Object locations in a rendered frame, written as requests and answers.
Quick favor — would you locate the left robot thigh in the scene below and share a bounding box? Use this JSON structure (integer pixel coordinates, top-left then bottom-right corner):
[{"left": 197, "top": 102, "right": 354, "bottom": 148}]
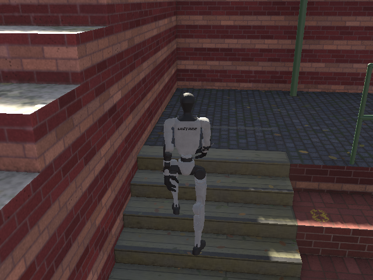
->
[{"left": 170, "top": 159, "right": 178, "bottom": 177}]

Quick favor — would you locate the robot left hand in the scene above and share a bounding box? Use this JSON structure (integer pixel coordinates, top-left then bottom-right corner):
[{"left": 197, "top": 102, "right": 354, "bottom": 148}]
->
[{"left": 164, "top": 175, "right": 179, "bottom": 192}]

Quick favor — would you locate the right robot shin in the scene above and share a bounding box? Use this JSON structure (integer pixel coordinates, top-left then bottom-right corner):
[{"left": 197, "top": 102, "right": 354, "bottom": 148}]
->
[{"left": 193, "top": 205, "right": 205, "bottom": 247}]

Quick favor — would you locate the robot right hand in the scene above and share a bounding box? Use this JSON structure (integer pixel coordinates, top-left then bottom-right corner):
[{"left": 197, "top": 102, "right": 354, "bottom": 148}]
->
[{"left": 195, "top": 147, "right": 207, "bottom": 159}]

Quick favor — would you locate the robot right upper arm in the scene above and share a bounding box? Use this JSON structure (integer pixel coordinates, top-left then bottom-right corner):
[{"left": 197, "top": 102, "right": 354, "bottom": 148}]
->
[{"left": 199, "top": 117, "right": 211, "bottom": 147}]

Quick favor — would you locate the left robot forearm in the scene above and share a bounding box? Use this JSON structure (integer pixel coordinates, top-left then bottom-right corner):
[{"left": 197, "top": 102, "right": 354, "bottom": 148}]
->
[{"left": 163, "top": 144, "right": 172, "bottom": 176}]

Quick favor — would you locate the robot left upper arm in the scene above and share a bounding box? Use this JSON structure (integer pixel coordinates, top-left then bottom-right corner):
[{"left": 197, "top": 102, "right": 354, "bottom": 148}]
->
[{"left": 164, "top": 118, "right": 175, "bottom": 152}]

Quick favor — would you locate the right robot forearm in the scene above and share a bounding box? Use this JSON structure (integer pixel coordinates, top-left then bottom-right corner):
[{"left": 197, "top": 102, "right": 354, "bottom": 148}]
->
[{"left": 202, "top": 140, "right": 211, "bottom": 153}]

